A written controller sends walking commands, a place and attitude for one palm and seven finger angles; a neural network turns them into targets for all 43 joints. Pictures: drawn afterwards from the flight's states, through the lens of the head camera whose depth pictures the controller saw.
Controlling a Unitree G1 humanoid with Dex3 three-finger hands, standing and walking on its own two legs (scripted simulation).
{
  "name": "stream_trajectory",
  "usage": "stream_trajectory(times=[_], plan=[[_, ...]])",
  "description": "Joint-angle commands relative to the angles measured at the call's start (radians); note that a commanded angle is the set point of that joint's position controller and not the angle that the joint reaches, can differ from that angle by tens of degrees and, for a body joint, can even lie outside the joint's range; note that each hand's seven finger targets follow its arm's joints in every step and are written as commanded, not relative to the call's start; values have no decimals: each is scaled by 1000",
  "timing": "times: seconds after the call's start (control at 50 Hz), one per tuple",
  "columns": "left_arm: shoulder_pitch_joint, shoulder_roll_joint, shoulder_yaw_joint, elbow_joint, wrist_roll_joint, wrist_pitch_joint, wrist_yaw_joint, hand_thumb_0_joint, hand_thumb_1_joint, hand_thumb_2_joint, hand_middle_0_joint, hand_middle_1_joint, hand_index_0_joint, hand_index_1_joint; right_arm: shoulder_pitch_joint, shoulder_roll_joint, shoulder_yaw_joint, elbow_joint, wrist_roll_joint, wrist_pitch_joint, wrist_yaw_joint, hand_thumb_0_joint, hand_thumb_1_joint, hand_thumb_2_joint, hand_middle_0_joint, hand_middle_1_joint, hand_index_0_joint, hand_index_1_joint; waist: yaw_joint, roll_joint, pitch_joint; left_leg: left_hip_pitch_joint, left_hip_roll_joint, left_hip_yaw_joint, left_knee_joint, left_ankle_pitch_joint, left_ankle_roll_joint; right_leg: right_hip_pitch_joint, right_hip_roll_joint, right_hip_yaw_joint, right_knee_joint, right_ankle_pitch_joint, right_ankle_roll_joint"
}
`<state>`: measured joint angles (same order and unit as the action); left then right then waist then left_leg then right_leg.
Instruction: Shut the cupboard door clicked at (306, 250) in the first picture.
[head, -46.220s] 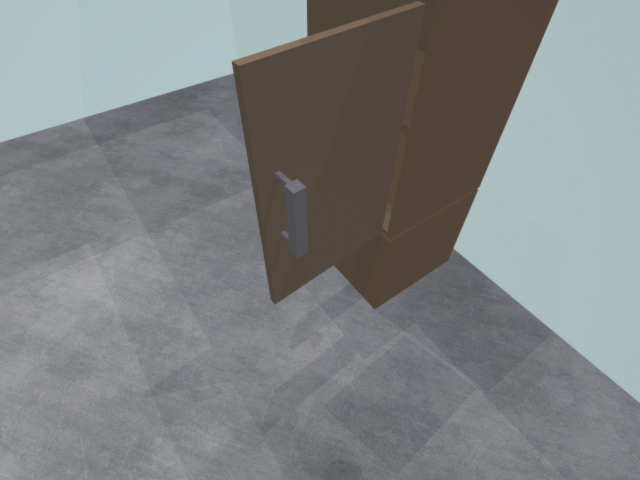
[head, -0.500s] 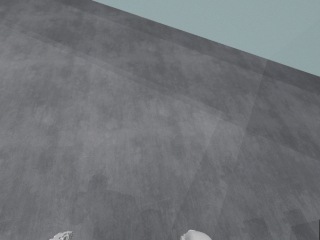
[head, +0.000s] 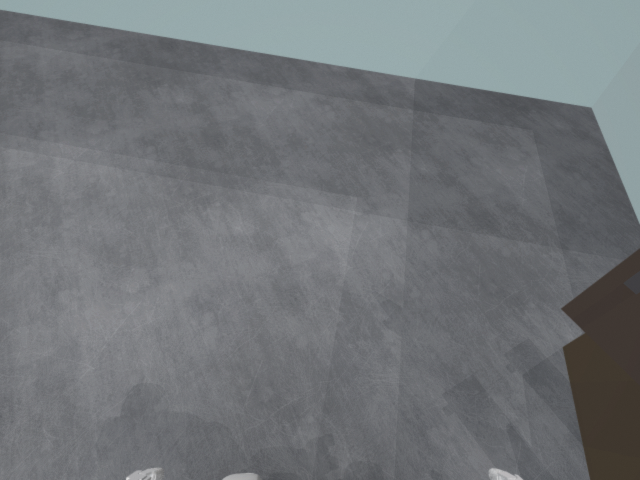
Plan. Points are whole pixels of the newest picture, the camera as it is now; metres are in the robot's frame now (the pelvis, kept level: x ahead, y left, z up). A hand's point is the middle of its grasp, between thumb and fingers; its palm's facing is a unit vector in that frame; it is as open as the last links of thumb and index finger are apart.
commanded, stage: turn to face it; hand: left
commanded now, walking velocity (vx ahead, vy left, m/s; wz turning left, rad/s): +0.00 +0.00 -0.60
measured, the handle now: out of the picture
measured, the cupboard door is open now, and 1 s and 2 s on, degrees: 42 42 42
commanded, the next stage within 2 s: take the last steps up to it in 1.48 s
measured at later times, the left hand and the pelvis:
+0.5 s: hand (215, 449) +0.17 +0.15 -0.15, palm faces -0.29 -0.92 -0.26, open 7.4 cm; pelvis +0.01 -0.02 +0.01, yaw -18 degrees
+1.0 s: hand (255, 395) +0.25 +0.10 -0.15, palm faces -0.56 -0.80 -0.21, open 7.4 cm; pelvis +0.03 +0.00 +0.02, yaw -36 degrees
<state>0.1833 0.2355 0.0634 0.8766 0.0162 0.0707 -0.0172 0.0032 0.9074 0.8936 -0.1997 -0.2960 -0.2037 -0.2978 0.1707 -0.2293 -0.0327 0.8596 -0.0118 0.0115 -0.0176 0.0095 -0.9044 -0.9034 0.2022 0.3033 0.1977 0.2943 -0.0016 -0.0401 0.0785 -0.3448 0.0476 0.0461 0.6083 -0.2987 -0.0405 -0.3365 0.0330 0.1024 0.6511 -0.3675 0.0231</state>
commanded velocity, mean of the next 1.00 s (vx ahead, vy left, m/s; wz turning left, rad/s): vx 0.00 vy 0.00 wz -0.59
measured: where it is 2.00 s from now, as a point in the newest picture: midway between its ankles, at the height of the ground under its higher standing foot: outside the picture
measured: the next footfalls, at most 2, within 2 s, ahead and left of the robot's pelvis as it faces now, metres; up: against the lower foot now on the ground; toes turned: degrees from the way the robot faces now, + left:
right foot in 0.36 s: +0.00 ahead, -0.15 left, +0.00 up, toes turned -18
left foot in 0.66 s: +0.12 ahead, +0.08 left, +0.00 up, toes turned -19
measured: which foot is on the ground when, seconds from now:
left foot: down 0.00-0.36, up 0.38-0.64, down 0.66-1.00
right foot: up 0.00-0.34, down 0.36-0.66, up 0.68-1.00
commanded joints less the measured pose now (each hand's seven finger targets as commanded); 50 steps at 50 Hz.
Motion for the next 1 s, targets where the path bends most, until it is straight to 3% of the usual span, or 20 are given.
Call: stream_trajectory(times=[0.0, 0.04, 0.08, 0.22, 0.28, 0.3, 0.32, 0.34, 0.36, 0.4, 0.46, 0.54, 0.6, 0.62, 0.64, 0.66, 0.7, 0.76, 0.86, 0.98], plan=[[-64, 118, 45, -123, 9, -24, -4, 0, 900, 900, -200, -300, -200, -300, 140, -252, -54, -43, -27, -25, -27, 0, -900, -900, 200, 300, 200, 300, -46, 299, -136, 208, 417, -392, -316, 333, 211, -245, -21, -35, 515, -240, 9], [-48, 107, 48, -99, 4, -20, -18, 0, 900, 900, -200, -300, -200, -300, 57, -204, -40, -66, -25, -25, -27, 0, -900, -900, 200, 300, 200, 300, -6, 236, -101, 189, 328, -191, -278, 422, 183, -233, -55, -69, 558, -144, 25], [-49, 84, 40, -96, 2, -12, -26, 0, 900, 900, -200, -300, -200, -300, 56, -186, -39, -61, -24, -23, -28, 0, -900, -900, 200, 300, 200, 300, -8, 227, -116, 237, 294, -81, -249, 501, 168, -213, -64, -109, 481, -113, 35], [-86, 60, 30, -108, 3, -15, -28, 0, 900, 900, -200, -300, -200, -300, 100, -211, -62, -14, -21, -11, -13, 0, -900, -900, 200, 300, 200, 300, -40, 275, -118, 238, 322, 22, -205, 470, 157, -61, -45, -197, 147, -81, 13], [-19, 82, 35, -91, 5, -27, -23, 0, 900, 900, -200, -300, -200, -300, 77, -222, -71, -13, -15, -6, -7, 0, -900, -900, 200, 300, 200, 300, 0, 234, -139, 178, 304, 74, -94, 397, 96, 109, -27, -220, -115, 100, -12], [48, 125, 44, -69, 8, -33, -18, 0, 900, 900, -200, -300, -200, -300, 60, -211, -72, -21, -8, -4, -3, 0, -900, -900, 200, 300, 200, 300, 36, 164, -149, 83, 269, 108, 10, 283, 50, 240, -68, -169, -221, 210, -35], [96, 225, 61, -57, 17, -47, -6, 0, 900, 900, -200, -300, -200, -300, 51, -140, -57, -53, 1, -1, 3, 0, -900, -900, 200, 300, 200, 300, 63, -132, -167, -119, 146, 181, 210, -37, -16, 386, -285, 103, -313, 413, -112], [133, 286, 67, -43, 7, -48, 5, 0, 900, 900, -200, -300, -200, -300, -10, -111, -41, -94, -1, 10, 1, 0, -900, -900, 200, 300, 200, 300, 92, -252, -129, -258, 45, 100, 421, -365, -37, 329, -431, 281, -324, 637, -214], [136, 283, 71, -45, 3, -44, 17, 0, 900, 900, -200, -300, -200, -300, -39, -118, -37, -109, -1, 21, -7, 0, -900, -900, 200, 300, 200, 300, 92, -159, -113, -279, 55, 1, 517, -326, -30, 272, -427, 284, -316, 610, -255], [33, 227, 62, -64, 6, -44, 28, 0, 900, 900, -200, -300, -200, -300, -35, -133, -41, -81, -2, 17, -14, 0, -900, -900, 200, 300, 200, 300, 48, -234, -93, -323, 74, -56, 569, -225, -38, 253, -343, 227, -302, 533, -239], [-47, 195, 50, -91, 11, -47, 28, 0, 900, 900, -200, -300, -200, -300, 20, -112, -36, -47, -1, 14, -3, 0, -900, -900, 200, 300, 200, 300, -3, -127, -128, -179, 57, -17, 424, -138, -50, 180, -272, 111, -266, 535, -205], [-33, 220, 57, -83, 14, -41, 19, 0, 900, 900, -200, -300, -200, -300, 25, -94, -33, -56, 1, 11, -2, 0, -900, -900, 200, 300, 200, 300, 4, -129, -120, -81, 1, 13, 192, -116, -44, 124, -250, 168, -255, 457, -202], [-63, 209, 55, -81, 4, -34, 17, 0, 900, 900, -200, -300, -200, -300, 110, -106, -32, -34, 4, -5, -9, 0, -900, -900, 200, 300, 200, 300, -42, -110, -142, 104, -16, 19, -85, 50, -35, 47, -206, 178, -176, 418, -137], [-60, 163, 48, -93, -4, -27, 15, 0, 900, 900, -200, -300, -200, -300, 153, -157, -39, -26, -2, -17, -13, 0, -900, -900, 200, 300, 200, 300, -55, 19, -166, 218, 73, -78, -241, 91, -7, -46, -128, 122, -80, 283, -81], [-12, 96, 34, -111, -13, -21, 5, 0, 900, 900, -200, -300, -200, -300, 166, -267, -57, -28, -18, -23, -15, 0, -900, -900, 200, 300, 200, 300, -42, 340, -180, 314, 331, -343, -310, 198, 96, -212, 21, -21, 144, -89, -12], [-27, 118, 28, -123, -2, -22, 4, 0, 900, 900, -200, -300, -200, -300, 176, -291, -59, -37, -18, -20, -20, 0, -900, -900, 200, 300, 200, 300, -55, 365, -171, 277, 455, -423, -319, 260, 184, -240, -1, -57, 369, -275, 3], [-48, 126, 45, -94, 8, -25, -6, 0, 900, 900, -200, -300, -200, -300, 120, -228, -44, -46, -23, -27, -28, 0, -900, -900, 200, 300, 200, 300, -27, 256, -128, 216, 382, -287, -281, 456, 187, -250, -41, -39, 566, -190, 16], [-43, 93, 41, -77, 3, -15, -21, 0, 900, 900, -200, -300, -200, -300, 70, -182, -34, -55, -20, -27, -30, 0, -900, -900, 200, 300, 200, 300, -9, 218, -114, 253, 294, -68, -245, 575, 156, -240, -68, -94, 539, -96, 38], [-96, 65, 34, -94, 4, -8, -27, 0, 900, 900, -200, -300, -200, -300, 126, -184, -48, -11, -19, -21, -22, 0, -900, -900, 200, 300, 200, 300, -39, 223, -116, 283, 310, 10, -242, 509, 162, -171, -72, -153, 324, -82, 34], [-80, 63, 29, -91, 4, -20, -22, 0, 900, 900, -200, -300, -200, -300, 107, -215, -66, 8, -21, -10, -8, 0, -900, -900, 200, 300, 200, 300, -29, 269, -115, 217, 333, 68, -173, 442, 132, 1, -41, -211, 35, -22, -4]])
